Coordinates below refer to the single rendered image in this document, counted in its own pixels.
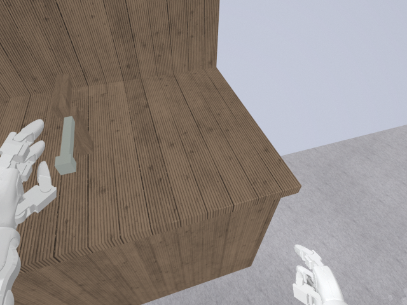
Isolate counter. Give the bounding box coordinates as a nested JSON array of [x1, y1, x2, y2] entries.
[[0, 0, 302, 305]]

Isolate robot right hand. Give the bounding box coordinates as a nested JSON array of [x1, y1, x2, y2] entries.
[[293, 244, 344, 305]]

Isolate tap lever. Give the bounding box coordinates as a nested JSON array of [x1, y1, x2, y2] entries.
[[55, 116, 76, 175]]

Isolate robot left hand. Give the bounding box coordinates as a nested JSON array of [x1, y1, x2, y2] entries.
[[0, 119, 57, 230]]

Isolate robot left forearm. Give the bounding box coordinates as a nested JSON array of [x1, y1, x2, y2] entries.
[[0, 227, 21, 305]]

